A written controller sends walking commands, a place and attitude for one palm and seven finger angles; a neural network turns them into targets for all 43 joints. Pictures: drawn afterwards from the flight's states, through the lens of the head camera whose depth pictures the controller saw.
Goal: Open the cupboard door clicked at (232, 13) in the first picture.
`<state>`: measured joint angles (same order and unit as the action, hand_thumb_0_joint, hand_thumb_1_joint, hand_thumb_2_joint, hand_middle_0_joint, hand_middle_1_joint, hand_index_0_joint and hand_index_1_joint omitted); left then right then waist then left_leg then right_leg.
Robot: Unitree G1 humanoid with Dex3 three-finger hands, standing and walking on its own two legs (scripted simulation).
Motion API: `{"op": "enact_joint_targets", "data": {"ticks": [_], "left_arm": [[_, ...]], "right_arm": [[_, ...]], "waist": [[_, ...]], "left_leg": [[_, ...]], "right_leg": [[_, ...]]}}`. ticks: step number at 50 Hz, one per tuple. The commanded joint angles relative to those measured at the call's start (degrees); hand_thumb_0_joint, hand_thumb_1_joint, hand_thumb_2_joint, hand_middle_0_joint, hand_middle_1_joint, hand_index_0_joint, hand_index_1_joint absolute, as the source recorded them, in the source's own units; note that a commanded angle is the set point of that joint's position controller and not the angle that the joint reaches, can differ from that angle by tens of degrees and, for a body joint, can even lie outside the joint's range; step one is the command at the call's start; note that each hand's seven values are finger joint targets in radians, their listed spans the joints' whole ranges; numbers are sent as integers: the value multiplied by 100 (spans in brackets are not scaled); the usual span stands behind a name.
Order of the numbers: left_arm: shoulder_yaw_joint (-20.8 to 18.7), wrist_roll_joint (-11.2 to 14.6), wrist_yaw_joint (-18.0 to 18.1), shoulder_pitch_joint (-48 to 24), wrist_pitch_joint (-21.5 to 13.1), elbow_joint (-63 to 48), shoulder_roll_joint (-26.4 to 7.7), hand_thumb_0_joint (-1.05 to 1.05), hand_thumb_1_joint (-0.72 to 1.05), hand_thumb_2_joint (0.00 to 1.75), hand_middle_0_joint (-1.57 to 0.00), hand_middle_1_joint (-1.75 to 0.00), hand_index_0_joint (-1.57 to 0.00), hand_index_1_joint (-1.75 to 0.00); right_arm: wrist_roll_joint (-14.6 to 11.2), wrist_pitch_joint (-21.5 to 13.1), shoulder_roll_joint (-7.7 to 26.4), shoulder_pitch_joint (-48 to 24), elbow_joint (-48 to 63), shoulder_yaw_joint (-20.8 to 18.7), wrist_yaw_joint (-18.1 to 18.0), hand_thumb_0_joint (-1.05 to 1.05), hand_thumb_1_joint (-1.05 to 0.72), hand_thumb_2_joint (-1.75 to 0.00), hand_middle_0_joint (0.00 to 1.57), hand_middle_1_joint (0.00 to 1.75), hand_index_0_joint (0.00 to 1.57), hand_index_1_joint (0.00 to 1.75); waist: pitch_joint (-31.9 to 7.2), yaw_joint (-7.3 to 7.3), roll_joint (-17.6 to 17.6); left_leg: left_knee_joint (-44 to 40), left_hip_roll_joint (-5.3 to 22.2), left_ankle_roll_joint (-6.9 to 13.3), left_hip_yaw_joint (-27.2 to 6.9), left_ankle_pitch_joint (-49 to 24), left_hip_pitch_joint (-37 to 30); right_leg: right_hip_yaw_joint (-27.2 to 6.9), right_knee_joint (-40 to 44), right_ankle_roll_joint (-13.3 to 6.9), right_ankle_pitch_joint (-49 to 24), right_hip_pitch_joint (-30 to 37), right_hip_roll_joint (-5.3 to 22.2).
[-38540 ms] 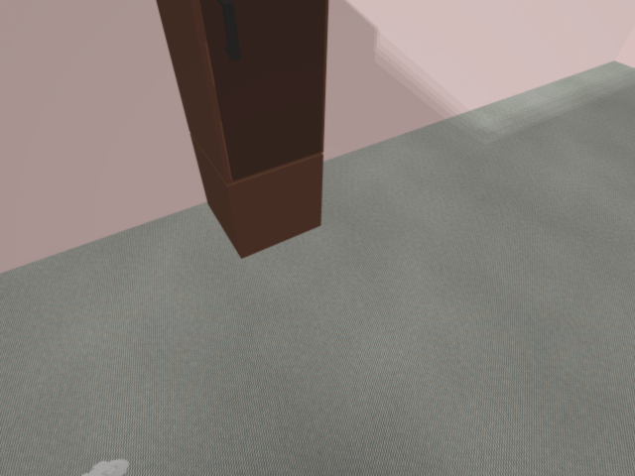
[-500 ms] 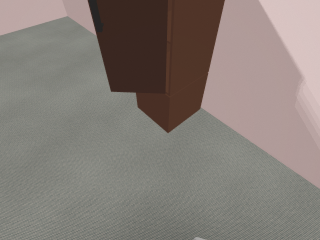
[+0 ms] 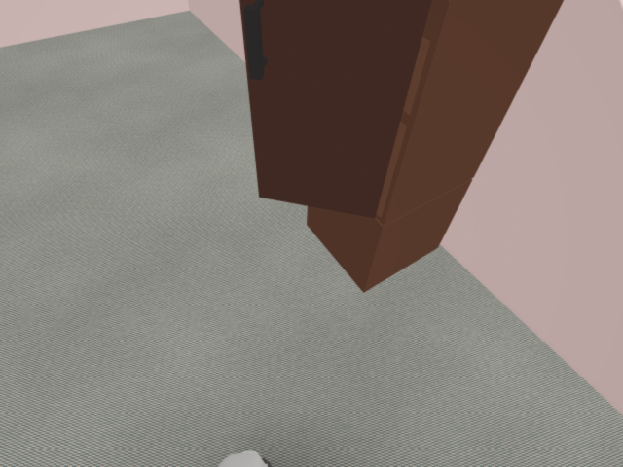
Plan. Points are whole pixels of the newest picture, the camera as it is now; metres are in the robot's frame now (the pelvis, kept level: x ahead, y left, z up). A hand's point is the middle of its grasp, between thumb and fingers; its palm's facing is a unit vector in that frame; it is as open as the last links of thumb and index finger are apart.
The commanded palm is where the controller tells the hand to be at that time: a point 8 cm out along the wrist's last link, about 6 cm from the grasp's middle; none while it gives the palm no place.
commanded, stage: take the last steps up to it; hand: left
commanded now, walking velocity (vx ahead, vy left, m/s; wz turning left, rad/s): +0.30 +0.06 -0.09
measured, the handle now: (258, 39) +0.81 +0.21 +0.14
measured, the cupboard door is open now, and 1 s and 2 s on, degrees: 44 44 44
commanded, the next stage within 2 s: come to a stop and stand still in 0.40 s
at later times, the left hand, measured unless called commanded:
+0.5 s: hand (220, 343) +0.32 +0.19 -0.16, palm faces -0.10 -0.97 -0.21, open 7.4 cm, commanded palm none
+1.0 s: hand (180, 367) +0.28 +0.26 -0.19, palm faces -0.02 -0.98 -0.18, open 7.4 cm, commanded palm none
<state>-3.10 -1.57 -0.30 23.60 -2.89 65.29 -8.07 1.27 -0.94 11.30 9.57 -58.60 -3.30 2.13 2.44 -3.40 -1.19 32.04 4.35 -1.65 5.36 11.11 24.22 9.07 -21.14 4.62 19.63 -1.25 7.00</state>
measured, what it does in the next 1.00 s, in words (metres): walks ahead: left foot, then right foot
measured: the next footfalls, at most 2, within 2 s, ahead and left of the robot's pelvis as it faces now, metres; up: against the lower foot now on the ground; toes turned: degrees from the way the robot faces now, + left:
left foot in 0.02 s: +0.13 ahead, +0.13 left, +0.00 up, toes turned +7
right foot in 0.50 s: +0.27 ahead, -0.09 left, +0.00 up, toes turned -12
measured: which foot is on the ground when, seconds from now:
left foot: up 0.00-0.00, down 0.02-0.52, up 0.54-0.88, down 0.90-1.00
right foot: down 0.00-0.04, up 0.06-0.48, down 0.50-0.90, up 0.92-1.00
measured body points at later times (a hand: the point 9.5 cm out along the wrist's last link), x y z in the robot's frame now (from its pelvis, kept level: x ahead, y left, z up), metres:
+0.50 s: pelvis +0.18 +0.02 -0.01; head +0.19 +0.01 +0.44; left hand +0.32 +0.24 -0.14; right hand +0.08 -0.18 -0.17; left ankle +0.10 +0.13 -0.74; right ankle +0.24 -0.08 -0.74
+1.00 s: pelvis +0.22 +0.07 +0.00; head +0.25 +0.11 +0.45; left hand +0.28 +0.31 -0.17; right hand +0.27 -0.18 -0.13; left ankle +0.26 +0.15 -0.74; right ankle +0.19 -0.07 -0.70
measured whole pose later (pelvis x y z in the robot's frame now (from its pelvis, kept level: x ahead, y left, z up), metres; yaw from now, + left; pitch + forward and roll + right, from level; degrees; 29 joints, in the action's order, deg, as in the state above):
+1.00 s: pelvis +0.22 +0.07 +0.00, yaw -5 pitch -1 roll -2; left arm -4.1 -0.8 1.6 11.2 3.7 59.2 -12.7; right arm 1.5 1.5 9.7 8.6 -57.5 -2.0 -2.2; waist 4.2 -1.1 -3.4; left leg 31.9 0.8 3.2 3.6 14.1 16.9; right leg 0.7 -49.8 0.4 27.4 -21.4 0.8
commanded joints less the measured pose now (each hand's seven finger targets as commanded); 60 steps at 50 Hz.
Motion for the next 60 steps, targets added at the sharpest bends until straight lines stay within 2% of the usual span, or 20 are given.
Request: {"op": "enact_joint_targets", "data": {"ticks": [1, 2, 3, 5, 9, 20, 23, 24, 25, 26, 27, 31, 38, 42, 43, 45, 46, 49, 55, 60], "left_arm": [[-95, 75, 16, 155, -63, -417, -519, 0, 90, 90, -20, -30, -20, -30], [-43, 60, 26, -191, -67, -630, -461, 0, 90, 90, -20, -30, -20, -30], [-43, 49, 49, -555, -69, -762, -471, 0, 90, 90, -20, -30, -20, -30], [-74, 41, 30, -783, -26, -663, -415, 0, 90, 90, -20, -30, -20, -30], [-77, 17, -26, -371, 139, -528, -241, 0, 90, 90, -20, -30, -20, -30], [-15, 13, -42, -1518, 191, -1087, -331, 0, 90, 90, -20, -30, -20, -30], [-72, -1, -26, -952, 140, -932, -533, 0, 90, 90, -20, -30, -20, -30], [-138, -12, -5, -326, 65, -749, -760, 0, 90, 90, -20, -30, -20, -30], [-251, -31, 49, 275, -8, -567, -1222, 0, 90, 90, -20, -30, -20, -30], [-251, 82, 89, 457, -14, -524, -1498, 0, 90, 90, -20, -30, -20, -30], [-179, 113, 168, 17, -10, -623, -1318, 0, 90, 90, -20, -30, -20, -30], [-17, 83, 265, -1139, 73, -886, -879, 0, 90, 90, -20, -30, -20, -30], [-220, 17, 285, -1132, 265, -884, -1135, 0, 90, 90, -20, -30, -20, -30], [-227, 29, 259, -1300, 331, -900, -1138, 0, 90, 90, -20, -30, -20, -30], [-197, 49, 242, -1279, 369, -922, -1035, 0, 90, 90, -20, -30, -20, -30], [-86, 139, 223, -982, 464, -1015, -576, 0, 90, 90, -20, -30, -20, -30], [-95, 115, 237, -1008, 508, -1027, -687, 0, 90, 90, -20, -30, -20, -30], [-147, 37, 175, -891, 598, -842, -774, 0, 90, 90, -20, -30, -20, -30], [-118, 32, 85, -783, 548, -781, -801, 0, 90, 90, -20, -30, -20, -30], [-85, 23, 27, -928, 573, -870, -711, 0, 90, 90, -20, -30, -20, -30]], "right_arm": [[111, -286, 1234, 1933, -181, -275, -177, 0, -90, -90, 20, 30, 20, 30], [75, -220, 1431, 2403, -258, -292, -271, 0, -90, -90, 20, 30, 20, 30], [68, -202, 1358, 2172, -228, -265, -299, 0, -90, -90, 20, 30, 20, 30], [38, -284, 770, 1317, -28, -93, -338, 0, -90, -90, 20, 30, 20, 30], [3, -411, 386, 1063, -39, 37, -365, 0, -90, -90, 20, 30, 20, 30], [79, -299, 457, 1414, -312, 49, -358, 0, -90, -90, 20, 30, 20, 30], [50, -231, 427, 1365, -396, 70, -345, 0, -90, -90, 20, 30, 20, 30], [0, -247, 378, 1279, -378, 88, -330, 0, -90, -90, 20, 30, 20, 30], [-72, -258, 195, 1337, -264, 90, -301, 0, -90, -90, 20, 30, 20, 30], [-108, -202, 193, 1327, -174, 102, -307, 0, -90, -90, 20, 30, 20, 30], [-112, -137, 190, 1156, -194, 105, -339, 0, -90, -90, 20, 30, 20, 30], [-164, 191, -178, 1264, -416, 164, -376, 0, -90, -90, 20, 30, 20, 30], [-100, 378, 23, 805, -145, 7, -329, 0, -90, -90, 20, 30, 20, 30], [-82, 313, 143, 848, -86, -27, -333, 0, -90, -90, 20, 30, 20, 30], [-67, 271, 222, 939, -94, -39, -331, 0, -90, -90, 20, 30, 20, 30], [34, 186, 959, 729, 178, -119, -393, 0, -90, -90, 20, 30, 20, 30], [68, 193, 1009, 505, 269, -111, -441, 0, -90, -90, 20, 30, 20, 30], [62, 129, 779, 50, 411, -1, -535, 0, -90, -90, 20, 30, 20, 30], [12, 71, 832, 472, 263, -48, -546, 0, -90, -90, 20, 30, 20, 30], [34, 94, 944, 745, 123, -148, -525, 0, -90, -90, 20, 30, 20, 30]], "waist": [[-1089, 959, 1671], [-1289, 1126, 1872], [-902, 1040, 1257], [-301, 698, 970], [-90, 298, 778], [257, 416, 524], [57, 111, 285], [-239, -179, -54], [-667, -302, -991], [-818, -272, -1279], [-495, -132, -571], [-440, 418, -567], [-483, 287, -563], [-450, 460, -825], [-461, 506, -518], [-432, 401, 1650], [-345, 407, 1226], [-30, 256, 1043], [-635, 477, 882], [-531, 644, 960]], "left_leg": [[-847, 1317, 726, -1763, 53, -3579], [-1467, 1899, 1151, -2581, -250, -3776], [-1541, 2018, 1295, -2486, -260, -3324], [-1684, 1687, 1156, -1699, -831, -2187], [-2067, 1252, 946, -634, -1379, -1627], [-1710, 1229, 1017, -158, -2334, -1962], [-831, 935, 767, -27, -1852, -1488], [59, 601, 536, 213, -1593, -1010], [1385, -77, 226, 612, -9, 111], [2776, -403, 61, 366, 2597, 461], [2935, -129, 45, -352, 2439, 420], [2017, -47, -66, -453, 1690, -599], [1436, -288, -168, -312, 1356, -436], [-96, -308, -102, -284, 379, -1133], [-629, -87, -13, -418, -292, -1621], [-1546, 1703, 990, -2305, -2364, -1158], [-1580, 1796, 1338, -2131, -2081, -744], [-1669, 1319, 1122, -1738, -1124, -553], [-1742, 1250, 941, -1652, -804, -2037], [-1853, 1383, 964, -1739, -354, -2075]], "right_leg": [[220, -2826, -457, 280, -2641, -162], [-195, -4231, -495, 1499, -3266, -474], [-598, -4965, -617, 1318, -3563, -203], [-866, -5257, -595, 370, -3595, 133], [-824, -4655, -475, -358, -3171, 90], [-397, -1816, -595, -706, -2424, -222], [-275, -991, -685, -1024, -1024, -476], [-664, -741, -835, -1550, -26, -248], [-2272, -411, -1365, -2419, 1014, 977], [-3225, 245, -2072, -3483, 1002, 1936], [-2809, 303, -2115, -3852, 368, 1839], [-1306, 169, -1587, -5037, -970, 1055], [-1349, 52, -1576, -4210, -856, 1084], [-1259, -361, -1244, -3247, -1135, 866], [-1097, -669, -984, -2290, -1552, 630], [-531, -2188, -376, 1072, -1960, -455], [-961, -3032, -441, 1400, -1752, -537], [-1315, -3873, -440, 824, -2129, -562], [-1179, -3318, -249, 492, -2496, -522], [-1013, -2709, -255, 719, -2336, -454]]}}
